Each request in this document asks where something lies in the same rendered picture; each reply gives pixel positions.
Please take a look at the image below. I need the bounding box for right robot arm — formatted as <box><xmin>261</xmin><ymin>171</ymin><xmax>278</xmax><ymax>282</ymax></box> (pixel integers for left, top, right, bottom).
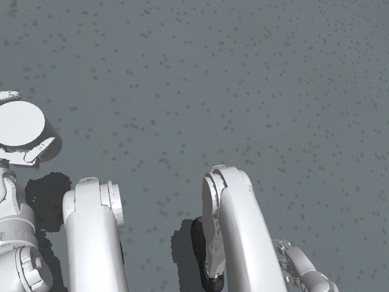
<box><xmin>300</xmin><ymin>271</ymin><xmax>339</xmax><ymax>292</ymax></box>

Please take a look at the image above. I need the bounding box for left robot hand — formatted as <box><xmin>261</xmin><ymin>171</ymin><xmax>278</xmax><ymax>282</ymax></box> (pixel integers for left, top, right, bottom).
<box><xmin>0</xmin><ymin>91</ymin><xmax>57</xmax><ymax>169</ymax></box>

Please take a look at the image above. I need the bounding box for right robot foot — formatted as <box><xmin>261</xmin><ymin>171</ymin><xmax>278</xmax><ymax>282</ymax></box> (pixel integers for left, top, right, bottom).
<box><xmin>191</xmin><ymin>217</ymin><xmax>224</xmax><ymax>292</ymax></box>

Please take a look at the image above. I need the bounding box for can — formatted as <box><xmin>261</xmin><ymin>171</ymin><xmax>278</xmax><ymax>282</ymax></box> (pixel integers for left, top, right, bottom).
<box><xmin>0</xmin><ymin>101</ymin><xmax>63</xmax><ymax>162</ymax></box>

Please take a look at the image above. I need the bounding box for left robot arm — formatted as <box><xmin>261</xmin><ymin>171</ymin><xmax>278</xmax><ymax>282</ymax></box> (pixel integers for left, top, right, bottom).
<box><xmin>0</xmin><ymin>167</ymin><xmax>53</xmax><ymax>292</ymax></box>

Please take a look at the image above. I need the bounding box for right robot hand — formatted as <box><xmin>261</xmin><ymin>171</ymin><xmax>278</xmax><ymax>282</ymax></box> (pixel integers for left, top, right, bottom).
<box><xmin>271</xmin><ymin>238</ymin><xmax>317</xmax><ymax>289</ymax></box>

